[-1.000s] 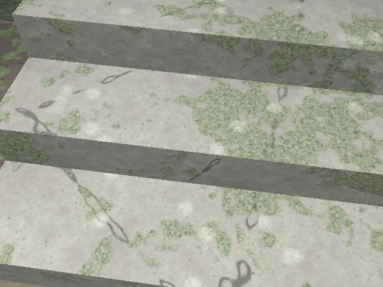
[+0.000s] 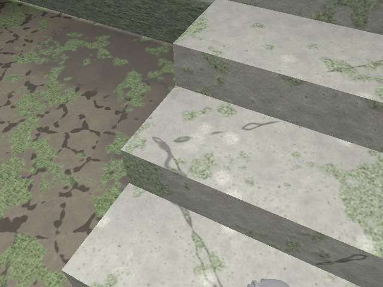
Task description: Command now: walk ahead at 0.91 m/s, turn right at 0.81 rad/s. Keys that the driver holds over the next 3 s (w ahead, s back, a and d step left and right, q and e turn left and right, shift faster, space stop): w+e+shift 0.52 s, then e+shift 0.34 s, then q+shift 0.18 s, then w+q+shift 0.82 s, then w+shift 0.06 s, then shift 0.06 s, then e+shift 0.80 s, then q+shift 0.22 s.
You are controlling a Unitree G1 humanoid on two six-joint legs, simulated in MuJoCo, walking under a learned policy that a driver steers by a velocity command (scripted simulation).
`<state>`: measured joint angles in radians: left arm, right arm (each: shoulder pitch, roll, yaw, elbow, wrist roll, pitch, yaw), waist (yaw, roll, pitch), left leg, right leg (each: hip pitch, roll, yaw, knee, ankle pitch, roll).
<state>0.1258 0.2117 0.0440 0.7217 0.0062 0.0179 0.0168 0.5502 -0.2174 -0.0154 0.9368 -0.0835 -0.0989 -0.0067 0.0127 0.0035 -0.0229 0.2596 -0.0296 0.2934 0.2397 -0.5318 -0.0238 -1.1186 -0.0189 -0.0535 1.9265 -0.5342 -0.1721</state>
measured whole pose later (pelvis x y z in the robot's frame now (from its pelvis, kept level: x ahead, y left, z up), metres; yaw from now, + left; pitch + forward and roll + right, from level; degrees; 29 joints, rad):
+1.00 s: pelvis +0.67 -0.30 +0.39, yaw -54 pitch +6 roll +0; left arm 0.55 0.21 -0.02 1.03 0.10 -0.09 -0.06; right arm 0.02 -0.23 0.01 0.55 0.00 -0.05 0.02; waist 0.00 -0.01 -0.10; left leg -1.32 -0.03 -0.10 2.08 -0.40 0.07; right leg -0.32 0.11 0.10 0.49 -0.26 -0.08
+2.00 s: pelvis +1.30 -0.76 +0.73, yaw -11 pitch +3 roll -1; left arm 0.53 0.29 0.09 1.05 0.02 -0.13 0.00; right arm -0.20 -0.23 -0.05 0.51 -0.03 -0.04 -0.01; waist 0.04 0.05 -0.03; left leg -1.28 -0.08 -0.03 1.92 -0.48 0.16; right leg -0.02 -0.03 -0.24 0.49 -0.45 0.01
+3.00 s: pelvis +1.64 -0.94 +0.92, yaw -43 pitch +2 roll +0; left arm 0.09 0.24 0.03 0.64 0.03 0.01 0.02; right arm 0.18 -0.24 -0.04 0.72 0.01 0.01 -0.04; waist -0.01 0.00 0.00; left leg -0.49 0.03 -0.03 0.79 -0.28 -0.03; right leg -0.40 0.11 0.12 0.56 -0.19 -0.04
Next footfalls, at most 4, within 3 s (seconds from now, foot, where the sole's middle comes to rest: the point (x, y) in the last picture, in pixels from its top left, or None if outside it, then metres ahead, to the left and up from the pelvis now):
0.06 right None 0.20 -0.08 -0.56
0.38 left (197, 269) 0.49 0.03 -0.56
0.74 right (343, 196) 0.62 -0.37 -0.38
1.20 left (344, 74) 0.94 -0.41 -0.20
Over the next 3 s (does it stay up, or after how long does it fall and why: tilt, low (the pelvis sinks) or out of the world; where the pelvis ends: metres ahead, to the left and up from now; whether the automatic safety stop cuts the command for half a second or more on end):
stays up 1.64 -0.94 0.92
